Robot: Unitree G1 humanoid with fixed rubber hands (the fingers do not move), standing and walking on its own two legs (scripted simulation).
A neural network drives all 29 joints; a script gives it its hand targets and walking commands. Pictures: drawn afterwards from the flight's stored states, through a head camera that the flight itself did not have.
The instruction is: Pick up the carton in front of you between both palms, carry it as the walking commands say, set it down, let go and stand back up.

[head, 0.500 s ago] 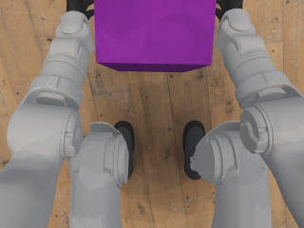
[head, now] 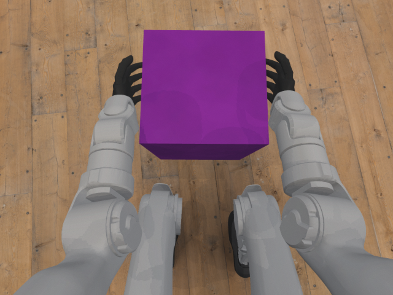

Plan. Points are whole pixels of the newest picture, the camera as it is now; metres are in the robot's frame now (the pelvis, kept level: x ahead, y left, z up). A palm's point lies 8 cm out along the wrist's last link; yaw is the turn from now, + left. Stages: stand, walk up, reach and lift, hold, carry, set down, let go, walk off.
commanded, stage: reach and lift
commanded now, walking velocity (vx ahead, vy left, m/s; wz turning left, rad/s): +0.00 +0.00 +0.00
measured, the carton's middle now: (201, 108) +0.49 +0.02 -0.13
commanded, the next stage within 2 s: none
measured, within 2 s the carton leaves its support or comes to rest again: neither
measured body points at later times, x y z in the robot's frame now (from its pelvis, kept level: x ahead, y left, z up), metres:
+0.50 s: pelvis +0.04 +0.00 +0.13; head +0.22 +0.01 +0.53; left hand +0.47 +0.17 +0.07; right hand +0.48 -0.13 +0.08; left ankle +0.12 +0.13 -0.41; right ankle +0.11 -0.12 -0.41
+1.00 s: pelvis +0.09 +0.00 +0.27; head +0.16 +0.01 +0.71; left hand +0.43 +0.16 +0.23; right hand +0.44 -0.14 +0.24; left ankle +0.12 +0.13 -0.41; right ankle +0.11 -0.12 -0.41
